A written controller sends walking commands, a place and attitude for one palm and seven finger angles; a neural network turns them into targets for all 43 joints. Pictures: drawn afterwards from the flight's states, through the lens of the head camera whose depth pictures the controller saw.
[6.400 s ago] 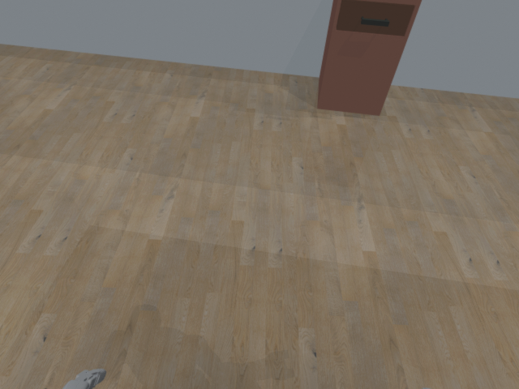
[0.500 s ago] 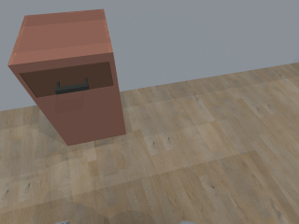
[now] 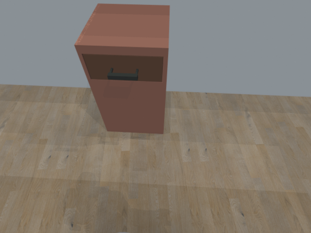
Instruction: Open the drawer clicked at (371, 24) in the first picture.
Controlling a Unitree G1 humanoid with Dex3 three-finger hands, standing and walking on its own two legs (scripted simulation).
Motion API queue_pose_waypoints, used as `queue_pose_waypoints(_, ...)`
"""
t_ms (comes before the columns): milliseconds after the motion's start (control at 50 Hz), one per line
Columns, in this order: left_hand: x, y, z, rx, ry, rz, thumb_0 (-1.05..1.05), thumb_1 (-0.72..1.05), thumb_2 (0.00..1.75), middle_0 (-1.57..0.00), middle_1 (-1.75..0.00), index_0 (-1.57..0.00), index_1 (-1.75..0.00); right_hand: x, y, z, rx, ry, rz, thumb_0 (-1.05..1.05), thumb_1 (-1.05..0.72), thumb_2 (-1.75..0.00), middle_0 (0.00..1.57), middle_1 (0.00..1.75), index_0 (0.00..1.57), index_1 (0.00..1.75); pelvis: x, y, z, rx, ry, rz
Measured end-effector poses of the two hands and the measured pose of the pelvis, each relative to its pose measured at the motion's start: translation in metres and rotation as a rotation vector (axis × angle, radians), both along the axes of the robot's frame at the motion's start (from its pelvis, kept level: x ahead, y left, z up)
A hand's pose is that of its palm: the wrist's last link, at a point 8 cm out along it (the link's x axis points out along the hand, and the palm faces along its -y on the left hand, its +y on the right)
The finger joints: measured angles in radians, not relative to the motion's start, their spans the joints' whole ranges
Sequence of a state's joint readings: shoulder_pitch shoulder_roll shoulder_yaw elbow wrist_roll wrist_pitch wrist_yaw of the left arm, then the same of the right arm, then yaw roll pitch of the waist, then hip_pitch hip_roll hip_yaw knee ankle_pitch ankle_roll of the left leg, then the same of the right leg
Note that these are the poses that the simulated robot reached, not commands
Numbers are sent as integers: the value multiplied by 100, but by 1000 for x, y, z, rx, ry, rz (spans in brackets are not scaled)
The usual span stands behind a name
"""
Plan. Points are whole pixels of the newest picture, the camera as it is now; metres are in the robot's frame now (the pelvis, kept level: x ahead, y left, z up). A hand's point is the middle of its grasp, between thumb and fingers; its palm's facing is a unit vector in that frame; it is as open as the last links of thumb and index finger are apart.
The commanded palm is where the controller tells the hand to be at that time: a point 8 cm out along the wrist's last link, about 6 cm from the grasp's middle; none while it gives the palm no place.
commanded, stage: take the last steps up to it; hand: left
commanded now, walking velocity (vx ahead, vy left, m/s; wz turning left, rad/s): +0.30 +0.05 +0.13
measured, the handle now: (123, 73) +0.82 +0.24 -0.15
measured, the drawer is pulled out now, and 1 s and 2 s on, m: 0.00 0.00 0.00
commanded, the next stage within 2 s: come to a stop and stand still in 0.96 s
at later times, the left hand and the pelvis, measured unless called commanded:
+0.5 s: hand (101, 214) +0.18 +0.19 -0.17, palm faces +0.00 -0.98 -0.21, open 7.4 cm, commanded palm none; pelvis +0.10 +0.00 -0.01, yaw +1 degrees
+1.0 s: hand (100, 211) +0.19 +0.20 -0.19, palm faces +0.16 -0.98 -0.13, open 7.3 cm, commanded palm none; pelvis +0.26 +0.04 -0.01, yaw +3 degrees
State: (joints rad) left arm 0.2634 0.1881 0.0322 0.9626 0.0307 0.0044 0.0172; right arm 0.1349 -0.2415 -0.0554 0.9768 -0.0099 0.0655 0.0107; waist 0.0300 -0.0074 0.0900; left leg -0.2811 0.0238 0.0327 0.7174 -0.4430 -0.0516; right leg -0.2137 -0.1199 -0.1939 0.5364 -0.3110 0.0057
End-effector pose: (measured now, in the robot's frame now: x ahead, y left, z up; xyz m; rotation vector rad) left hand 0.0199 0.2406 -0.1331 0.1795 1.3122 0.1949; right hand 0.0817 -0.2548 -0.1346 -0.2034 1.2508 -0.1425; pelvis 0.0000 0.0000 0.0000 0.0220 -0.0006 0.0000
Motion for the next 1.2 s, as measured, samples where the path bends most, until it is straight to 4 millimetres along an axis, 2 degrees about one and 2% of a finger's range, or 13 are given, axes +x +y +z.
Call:
queue_pose_waypoints(100, -34, 30, -20, -20, 94, 69, 0, 91, 90, -20, -30, -20, -30, 20, 32, 6, -15, -71, 65, 0, -91, -90, 19, 30, 20, 30, 6, 19, -8, -13, -10, 11)
queue_pose_waypoints(180, -27, 41, -13, -30, 110, 63, 0, 91, 90, -20, -30, -20, -29, 9, 50, 13, -6, -64, 48, 0, -90, -90, 20, 30, 20, 30, 17, 27, 1, -35, -24, 21)
queue_pose_waypoints(280, 16, 41, -4, -40, 27, 48, 1, 91, 90, -20, -30, -20, -29, -20, 51, 10, -6, 41, 9, 0, -92, -90, 20, 30, 21, 30, 35, 31, 7, -36, -32, 40)
queue_pose_waypoints(400, 87, 23, -2, -42, -43, -9, 0, 91, 90, -20, -30, -20, -29, -50, 46, -3, 27, 183, -63, 0, -91, -90, 20, 30, 21, 30, 65, 21, 3, -15, -31, 27)
queue_pose_waypoints(460, 128, 8, -3, -37, -75, -51, 0, 91, 90, -20, -30, -20, -29, -57, 39, -13, 49, 246, -103, 0, -91, -90, 20, 30, 21, 30, 86, 10, -4, -6, -28, 17)
queue_pose_waypoints(520, 164, -7, -8, -25, -133, -68, 0, 91, 90, -20, -30, -20, -29, -54, 30, -27, 71, 304, -118, 0, -91, -90, 20, 30, 21, 30, 107, -3, -16, -12, -31, 24)
queue_pose_waypoints(560, 174, -16, -6, -27, -164, -49, 0, 91, 90, -20, -30, -20, -29, -39, 24, -28, 77, 319, -106, 1, -91, -90, 20, 30, 20, 30, 118, -8, -15, -18, -41, 42)
queue_pose_waypoints(600, 175, -21, -3, -32, -161, -21, 0, 91, 90, -20, -30, -20, -29, -15, 18, -24, 76, 297, -90, 1, -91, -90, 20, 30, 20, 30, 129, -12, -10, -17, -45, 44)
queue_pose_waypoints(740, 159, -19, 4, -24, -32, 43, -1, 94, 90, -20, -30, -20, -30, 104, 13, -7, 62, 93, -38, 1, -91, -90, 19, 30, 20, 30, 171, -11, 6, -24, -32, 55)
queue_pose_waypoints(860, 149, -16, -6, -82, 73, 103, 0, 92, 90, -20, -30, -20, -30, 195, 34, 3, 52, -17, 36, 0, -92, -90, 19, 30, 20, 30, 210, 8, 6, -42, -24, 63)
queue_pose_waypoints(960, 154, 0, -27, -129, 153, 157, 0, 91, 90, -20, -30, -20, -30, 259, 65, 1, 23, -81, 97, 0, -91, -90, 19, 30, 20, 30, 249, 36, -9, -61, -22, 69)
queue_pose_waypoints(1040, 181, 18, -30, -131, 190, 134, 0, 91, 90, -20, -30, -20, -29, 278, 86, 3, 20, -93, 80, 0, -91, -90, 19, 30, 20, 30, 270, 50, -8, -36, -22, 47)
queue_pose_waypoints(1200, 283, 45, -14, -78, 63, 74, 0, 91, 90, -20, -30, -20, -29, 274, 90, 7, -9, 19, 13, -1, -94, -90, 20, 30, 21, 30, 308, 62, 6, -20, -6, 47)
